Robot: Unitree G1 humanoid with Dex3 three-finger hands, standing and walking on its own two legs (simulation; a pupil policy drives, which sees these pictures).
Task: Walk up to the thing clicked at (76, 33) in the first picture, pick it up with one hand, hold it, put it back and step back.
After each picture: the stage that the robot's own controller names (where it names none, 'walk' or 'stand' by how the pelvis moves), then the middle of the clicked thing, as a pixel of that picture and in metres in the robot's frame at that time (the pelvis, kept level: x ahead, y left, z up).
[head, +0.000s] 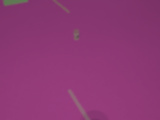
stand; (76, 34) +1.51 +0.04 -0.72
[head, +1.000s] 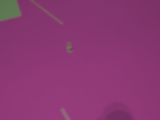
walk; (69, 47) +1.37 +0.21 -0.71
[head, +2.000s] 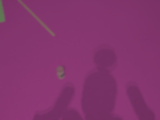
walk; (60, 72) +0.88 +0.23 -0.71
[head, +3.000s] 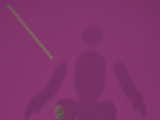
walk; (59, 112) +0.51 +0.16 -0.70
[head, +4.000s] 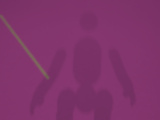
stand; out of the picture +0.27 +0.16 -0.71
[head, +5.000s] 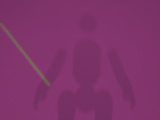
stand; out of the picture +0.25 +0.15 -0.72
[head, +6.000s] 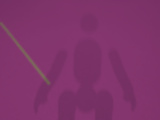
stand; out of the picture +0.26 +0.15 -0.73
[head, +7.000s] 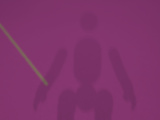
stand; out of the picture +0.25 +0.17 -0.73
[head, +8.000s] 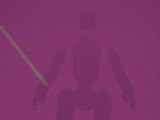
stand; out of the picture +0.24 +0.17 -0.73
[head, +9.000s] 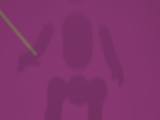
go down; out of the picture +0.27 +0.17 -0.64
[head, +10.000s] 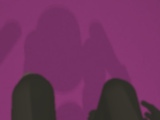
go down; (30, 81) +0.33 +0.20 -0.30
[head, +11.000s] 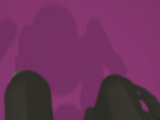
close in; (22, 80) +0.32 +0.22 -0.27
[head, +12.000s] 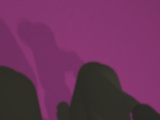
close; out of the picture +0.30 +0.24 -0.21
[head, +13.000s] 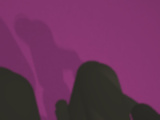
close; out of the picture +0.40 +0.24 -0.23
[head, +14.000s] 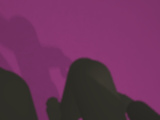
lift; out of the picture +0.41 +0.17 -0.23
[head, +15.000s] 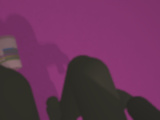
lift; (8, 54) +0.43 +0.08 -0.22
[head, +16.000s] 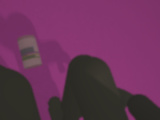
lift; (29, 52) +0.44 +0.00 -0.22
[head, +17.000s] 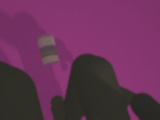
lift; (48, 50) +0.45 -0.07 -0.22
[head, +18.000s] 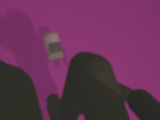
lift; (53, 47) +0.47 -0.12 -0.22
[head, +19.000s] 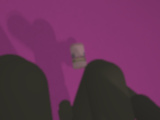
lift; (78, 56) +0.47 -0.17 -0.22
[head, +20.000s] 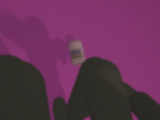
lift; (76, 53) +0.49 -0.20 -0.22
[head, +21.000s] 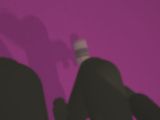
lift; (81, 52) +0.49 -0.23 -0.22
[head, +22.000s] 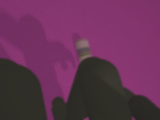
lift; (83, 51) +0.50 -0.26 -0.22
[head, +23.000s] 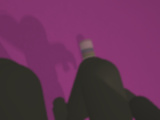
lift; (87, 51) +0.50 -0.28 -0.22
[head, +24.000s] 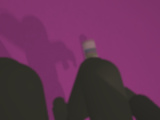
lift; (90, 51) +0.51 -0.30 -0.22
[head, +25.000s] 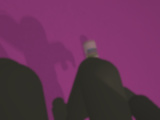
lift; (91, 52) +0.51 -0.31 -0.22
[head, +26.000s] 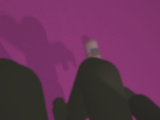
lift; (92, 51) +0.51 -0.32 -0.22
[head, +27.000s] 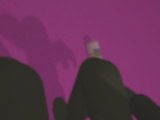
lift; (94, 52) +0.51 -0.33 -0.22
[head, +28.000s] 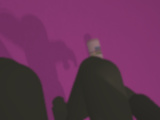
lift; (94, 50) +0.51 -0.33 -0.22
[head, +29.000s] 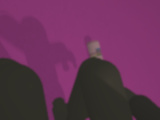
lift; (95, 52) +0.52 -0.33 -0.22
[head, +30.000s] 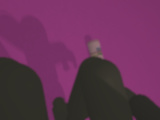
lift; (95, 51) +0.52 -0.34 -0.22
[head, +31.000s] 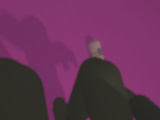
lift; (95, 51) +0.52 -0.34 -0.22
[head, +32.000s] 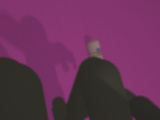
lift; (94, 51) +0.52 -0.34 -0.22
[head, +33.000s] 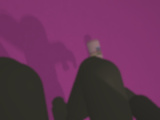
lift; (94, 51) +0.52 -0.34 -0.22
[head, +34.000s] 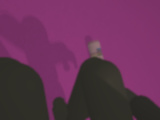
lift; (95, 52) +0.52 -0.34 -0.22
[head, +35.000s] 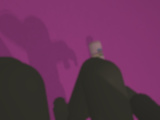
lift; (96, 52) +0.51 -0.34 -0.22
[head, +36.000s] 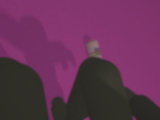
lift; (93, 51) +0.52 -0.33 -0.22
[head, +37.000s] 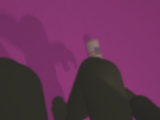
lift; (94, 50) +0.52 -0.33 -0.22
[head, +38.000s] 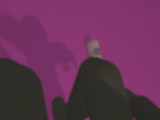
lift; (94, 51) +0.52 -0.33 -0.22
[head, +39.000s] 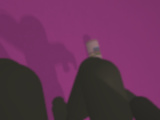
lift; (93, 51) +0.52 -0.33 -0.22
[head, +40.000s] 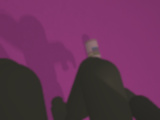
lift; (92, 50) +0.52 -0.33 -0.22
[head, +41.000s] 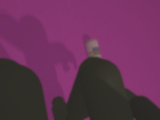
lift; (93, 50) +0.52 -0.33 -0.22
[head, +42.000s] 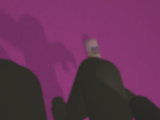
lift; (92, 50) +0.51 -0.32 -0.22
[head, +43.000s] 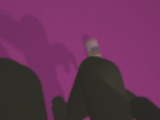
lift; (93, 50) +0.51 -0.32 -0.22
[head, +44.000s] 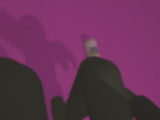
lift; (91, 50) +0.51 -0.32 -0.22
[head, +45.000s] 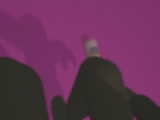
lift; (92, 50) +0.51 -0.32 -0.22
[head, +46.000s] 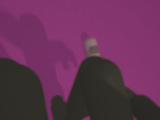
lift; (91, 49) +0.51 -0.32 -0.22
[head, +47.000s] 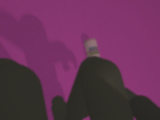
lift; (92, 50) +0.51 -0.32 -0.22
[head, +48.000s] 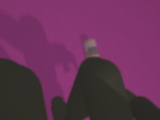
lift; (91, 50) +0.51 -0.31 -0.22
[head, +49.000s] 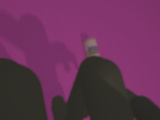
lift; (91, 49) +0.51 -0.31 -0.22
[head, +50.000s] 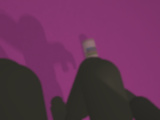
lift; (90, 50) +0.51 -0.31 -0.22
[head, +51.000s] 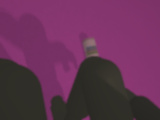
lift; (90, 49) +0.51 -0.31 -0.22
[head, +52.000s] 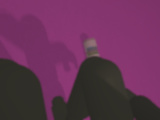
lift; (91, 50) +0.51 -0.31 -0.22
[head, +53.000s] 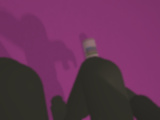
lift; (90, 50) +0.51 -0.31 -0.22
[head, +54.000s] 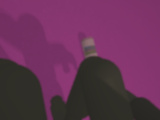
lift; (89, 49) +0.51 -0.30 -0.22
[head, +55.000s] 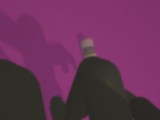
lift; (88, 49) +0.51 -0.30 -0.22
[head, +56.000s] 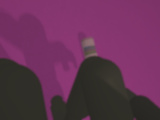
lift; (89, 49) +0.51 -0.30 -0.22
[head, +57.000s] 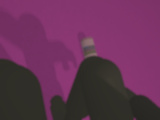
lift; (89, 49) +0.51 -0.30 -0.22
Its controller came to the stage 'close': yes
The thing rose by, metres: 0.01
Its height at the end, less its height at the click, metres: -0.02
